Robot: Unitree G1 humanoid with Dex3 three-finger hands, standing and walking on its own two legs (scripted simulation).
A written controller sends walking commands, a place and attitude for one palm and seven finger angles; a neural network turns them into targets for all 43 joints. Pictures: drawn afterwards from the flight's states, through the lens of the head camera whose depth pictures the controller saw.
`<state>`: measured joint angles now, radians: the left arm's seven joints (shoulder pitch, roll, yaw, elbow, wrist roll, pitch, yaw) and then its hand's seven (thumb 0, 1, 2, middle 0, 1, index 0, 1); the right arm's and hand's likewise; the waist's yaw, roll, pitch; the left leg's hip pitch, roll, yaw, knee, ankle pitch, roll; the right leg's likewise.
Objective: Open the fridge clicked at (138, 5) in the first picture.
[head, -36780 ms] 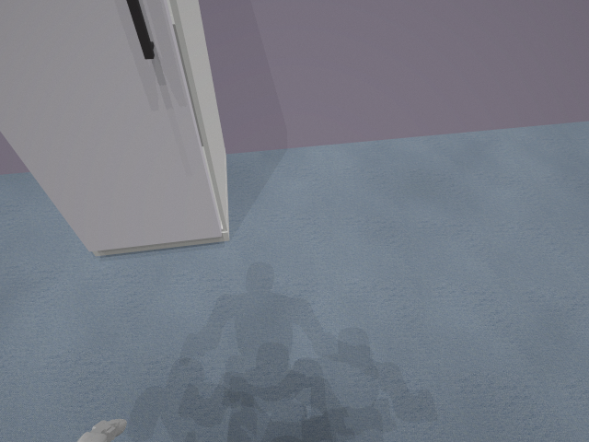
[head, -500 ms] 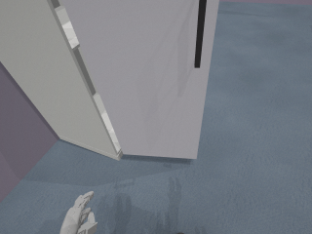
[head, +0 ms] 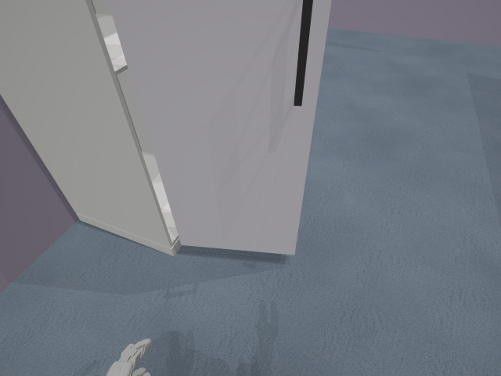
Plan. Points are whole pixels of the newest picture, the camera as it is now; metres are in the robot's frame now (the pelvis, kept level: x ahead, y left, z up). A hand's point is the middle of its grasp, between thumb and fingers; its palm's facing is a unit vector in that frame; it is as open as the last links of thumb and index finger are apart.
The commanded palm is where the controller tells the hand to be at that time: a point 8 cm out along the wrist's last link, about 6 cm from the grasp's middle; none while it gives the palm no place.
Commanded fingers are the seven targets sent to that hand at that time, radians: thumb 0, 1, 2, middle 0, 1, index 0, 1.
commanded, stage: stop stepping back and stand still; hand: right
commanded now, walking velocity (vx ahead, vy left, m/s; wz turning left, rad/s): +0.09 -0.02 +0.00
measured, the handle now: (303, 43) +0.76 -0.09 +0.23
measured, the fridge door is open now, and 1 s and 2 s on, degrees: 74 74 74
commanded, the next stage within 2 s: let the arm hang, fingers relaxed in 0.62 s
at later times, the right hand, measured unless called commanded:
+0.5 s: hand out of the picture +0.22 -0.31 +0.16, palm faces +0.47 +0.77 -0.44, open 7.4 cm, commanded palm +0.16 -0.34 +0.18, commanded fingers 0.00 -0.90 -0.90 0.20 0.30 0.20 0.30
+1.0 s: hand out of the picture +0.09 -0.23 -0.16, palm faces -0.01 +0.98 -0.22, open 7.4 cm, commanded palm none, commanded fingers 0.00 -0.90 -0.90 0.20 0.30 0.20 0.30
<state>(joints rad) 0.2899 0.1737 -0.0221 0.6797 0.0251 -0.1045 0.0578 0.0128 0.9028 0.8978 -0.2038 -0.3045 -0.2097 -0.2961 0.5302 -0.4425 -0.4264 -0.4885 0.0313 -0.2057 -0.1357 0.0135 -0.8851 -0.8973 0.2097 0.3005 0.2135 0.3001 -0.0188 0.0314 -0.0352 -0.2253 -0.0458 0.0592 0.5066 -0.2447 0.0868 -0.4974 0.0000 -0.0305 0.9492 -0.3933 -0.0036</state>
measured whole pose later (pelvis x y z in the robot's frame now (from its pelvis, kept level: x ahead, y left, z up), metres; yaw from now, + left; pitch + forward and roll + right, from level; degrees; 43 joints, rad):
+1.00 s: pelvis +0.01 -0.03 +0.00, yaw -4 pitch +0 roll +0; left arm 0.17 0.29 0.01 0.89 0.03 0.02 0.00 0.01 0.91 0.90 -0.20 -0.30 -0.20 -0.30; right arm 0.23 -0.22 0.03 0.84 -0.02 0.06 0.01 0.01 -0.91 -0.90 0.20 0.30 0.20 0.30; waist 0.04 0.00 0.02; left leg -0.25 0.02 0.06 0.58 -0.33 0.00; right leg -0.34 0.00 -0.04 0.56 -0.22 -0.02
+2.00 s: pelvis +0.01 -0.05 +0.01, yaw -3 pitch -1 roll +1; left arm 0.21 0.21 0.02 1.11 0.02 0.00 0.02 0.00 0.91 0.90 -0.20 -0.30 -0.20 -0.30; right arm 0.21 -0.22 -0.01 1.13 -0.02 0.00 -0.01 0.00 -0.91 -0.90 0.20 0.30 0.20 0.30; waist 0.01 0.00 0.05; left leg -0.15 0.02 0.04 0.40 -0.23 -0.02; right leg -0.25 0.01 -0.06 0.40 -0.15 -0.04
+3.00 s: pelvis +0.05 -0.04 +0.01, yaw -3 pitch -1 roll +0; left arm 0.10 0.31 0.00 1.13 0.01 -0.01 0.01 0.01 0.91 0.90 -0.20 -0.30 -0.21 -0.30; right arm 0.12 -0.31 0.00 1.13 -0.01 -0.01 0.00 0.01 -0.90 -0.90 0.20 0.30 0.20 0.30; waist 0.01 0.00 0.05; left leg -0.06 0.01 0.05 0.30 -0.23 0.00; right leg -0.15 0.00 -0.06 0.32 -0.15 -0.02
